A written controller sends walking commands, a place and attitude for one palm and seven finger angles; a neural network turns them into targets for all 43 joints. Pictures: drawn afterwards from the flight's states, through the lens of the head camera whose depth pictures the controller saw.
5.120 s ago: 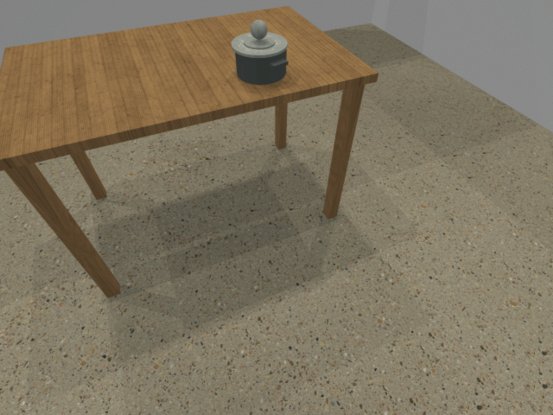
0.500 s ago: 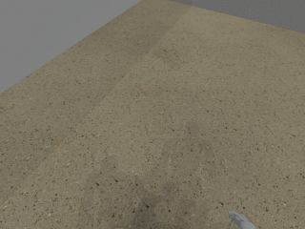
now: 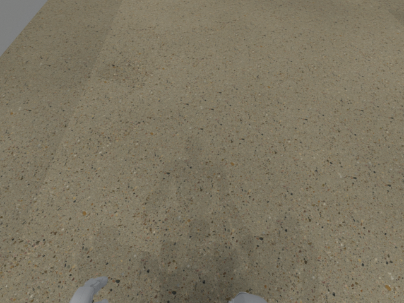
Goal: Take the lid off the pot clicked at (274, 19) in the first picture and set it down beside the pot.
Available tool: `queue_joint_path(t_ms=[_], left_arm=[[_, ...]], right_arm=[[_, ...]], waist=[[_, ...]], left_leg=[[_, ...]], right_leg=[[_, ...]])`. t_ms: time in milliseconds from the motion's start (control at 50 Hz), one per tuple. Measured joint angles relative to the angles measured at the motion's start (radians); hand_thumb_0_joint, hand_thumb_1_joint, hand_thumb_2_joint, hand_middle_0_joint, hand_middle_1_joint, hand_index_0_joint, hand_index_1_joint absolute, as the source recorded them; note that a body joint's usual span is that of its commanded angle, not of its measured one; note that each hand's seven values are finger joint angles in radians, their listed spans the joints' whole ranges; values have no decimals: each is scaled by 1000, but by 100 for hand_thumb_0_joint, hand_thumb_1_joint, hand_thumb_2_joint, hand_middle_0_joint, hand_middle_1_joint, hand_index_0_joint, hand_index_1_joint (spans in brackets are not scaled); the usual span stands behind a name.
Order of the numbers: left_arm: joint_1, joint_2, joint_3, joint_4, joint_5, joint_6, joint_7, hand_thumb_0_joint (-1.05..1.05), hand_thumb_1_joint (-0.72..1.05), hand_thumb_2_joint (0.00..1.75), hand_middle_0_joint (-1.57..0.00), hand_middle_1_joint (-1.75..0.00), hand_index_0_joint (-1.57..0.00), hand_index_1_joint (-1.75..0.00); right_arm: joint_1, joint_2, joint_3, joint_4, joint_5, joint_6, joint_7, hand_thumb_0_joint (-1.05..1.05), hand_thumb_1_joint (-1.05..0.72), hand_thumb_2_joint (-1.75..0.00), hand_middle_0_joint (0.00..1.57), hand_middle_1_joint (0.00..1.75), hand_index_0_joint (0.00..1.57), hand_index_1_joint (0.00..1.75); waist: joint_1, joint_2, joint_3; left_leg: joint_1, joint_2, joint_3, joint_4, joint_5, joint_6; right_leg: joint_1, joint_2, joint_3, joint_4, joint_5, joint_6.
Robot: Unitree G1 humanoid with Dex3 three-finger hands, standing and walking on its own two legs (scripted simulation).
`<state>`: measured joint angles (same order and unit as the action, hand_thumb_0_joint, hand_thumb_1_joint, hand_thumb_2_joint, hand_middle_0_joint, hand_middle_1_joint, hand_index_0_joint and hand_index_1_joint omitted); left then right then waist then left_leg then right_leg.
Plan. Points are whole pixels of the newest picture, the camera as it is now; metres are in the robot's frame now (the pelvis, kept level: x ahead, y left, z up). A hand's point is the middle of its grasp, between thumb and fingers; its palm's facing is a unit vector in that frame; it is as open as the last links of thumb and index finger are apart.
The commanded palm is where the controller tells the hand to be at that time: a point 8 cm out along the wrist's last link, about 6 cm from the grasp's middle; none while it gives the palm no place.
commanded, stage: turn to face it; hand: left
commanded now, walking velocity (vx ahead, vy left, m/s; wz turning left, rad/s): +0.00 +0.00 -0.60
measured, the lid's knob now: out of the picture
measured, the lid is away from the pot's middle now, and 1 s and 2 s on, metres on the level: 0.00 0.00 0.00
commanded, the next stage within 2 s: none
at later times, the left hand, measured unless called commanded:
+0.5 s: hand out of the picture +0.14 +0.20 -0.17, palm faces -0.12 -0.97 -0.19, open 7.4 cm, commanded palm none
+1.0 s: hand (154, 264) +0.22 +0.12 -0.14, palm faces -0.46 -0.83 -0.30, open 7.4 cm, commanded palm none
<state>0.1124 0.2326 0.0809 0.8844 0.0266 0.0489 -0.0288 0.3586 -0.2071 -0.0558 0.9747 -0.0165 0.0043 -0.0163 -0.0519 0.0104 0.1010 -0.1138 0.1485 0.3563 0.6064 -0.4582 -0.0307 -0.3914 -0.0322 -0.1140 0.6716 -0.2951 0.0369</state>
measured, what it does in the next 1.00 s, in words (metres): steps on the spot, turning right: right foot, then left foot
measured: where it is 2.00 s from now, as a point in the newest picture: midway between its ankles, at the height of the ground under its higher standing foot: outside the picture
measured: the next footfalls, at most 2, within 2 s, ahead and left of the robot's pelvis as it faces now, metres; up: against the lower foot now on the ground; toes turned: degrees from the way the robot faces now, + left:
right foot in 0.02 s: +0.08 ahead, -0.10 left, +0.00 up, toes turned -7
left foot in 0.46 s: +0.11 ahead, +0.12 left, +0.00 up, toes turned -7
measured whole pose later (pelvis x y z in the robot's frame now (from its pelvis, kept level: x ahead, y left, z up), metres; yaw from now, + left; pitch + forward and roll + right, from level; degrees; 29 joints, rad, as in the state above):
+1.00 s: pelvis +0.02 -0.02 +0.00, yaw -31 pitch +1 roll +1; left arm 0.17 0.21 0.07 0.89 0.02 0.02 0.00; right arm 0.25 -0.25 -0.08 0.95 -0.01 0.07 -0.02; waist -0.02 0.06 0.08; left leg -0.42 0.14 0.12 1.02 -0.52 -0.07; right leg -0.29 0.00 -0.07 0.62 -0.35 -0.05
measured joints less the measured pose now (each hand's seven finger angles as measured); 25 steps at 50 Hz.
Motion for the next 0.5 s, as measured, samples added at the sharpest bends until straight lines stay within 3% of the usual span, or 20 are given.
queue_joint_path(t_ms=[20, 60, 100, 140, 280, 380, 440, 500], left_arm=[[-9, 1, -4, -7, 2, -17, 2, 1, 91, 90, -20, -30, -19, -30], [-28, -3, -13, -15, -7, -43, 13, 1, 91, 90, -20, -30, -19, -30], [-31, -14, -20, -15, -14, -49, 29, 1, 91, 90, -20, -30, -20, -30], [-21, -28, -27, -6, -14, -45, 43, 0, 91, 90, -20, -30, -20, -30], [30, -61, -39, 21, -8, -33, 39, 1, 90, 90, -20, -30, -20, -30], [70, -60, -27, 31, -5, -22, 33, 1, 90, 90, -20, -30, -20, -30], [95, -47, -14, 40, -8, -11, 33, 1, 90, 90, -20, -30, -20, -30], [111, -18, 5, 49, -16, 10, 32, 1, 90, 90, -20, -30, -20, -30]], right_arm=[[6, -4, -2, 3, 5, 5, 4, 1, -90, -90, 21, 30, 21, 30], [-12, -11, -3, 7, 12, 29, 2, 1, -90, -90, 20, 30, 20, 30], [-35, -13, -3, 10, 16, 43, -4, 1, -91, -90, 20, 30, 20, 30], [-59, -13, -1, 9, 11, 47, -6, 1, -91, -90, 20, 30, 20, 30], [-145, 10, 8, -35, 6, 37, -4, 1, -91, -90, 20, 30, 20, 30], [-194, 28, 12, -62, 12, 28, -5, 1, -90, -90, 20, 30, 20, 30], [-207, 34, 14, -77, 16, 15, -8, 1, -90, -90, 20, 30, 20, 30], [-203, 48, 22, -86, 9, 2, -9, 1, -90, -90, 20, 30, 20, 30]], waist=[[-2, 6, 1], [-9, 15, 17], [-10, 17, 17], [-8, 19, 1], [13, 9, -40], [51, -11, -39], [66, -26, -43], [74, -60, -43]], left_leg=[[-34, 23, -7, 93, -19, -9], [-151, 19, -125, 366, -99, -32], [-245, -6, -220, 545, -95, -33], [-312, -17, -273, 610, -40, -35], [-370, -32, -323, 430, 65, -60], [-303, -70, -317, 224, 54, -61], [-222, -96, -301, 48, 123, -53], [-187, -102, -267, -11, 163, 32]], right_leg=[[16, 10, 0, -28, 55, -30], [8, 25, 4, 21, 10, -84], [34, 35, 13, 6, -18, -105], [67, 44, 25, -44, -4, -99], [116, 61, 85, -158, 52, -98], [103, 76, 138, -152, 56, -82], [81, 88, 165, -118, 43, -63], [19, 95, 184, 39, -84, -32]])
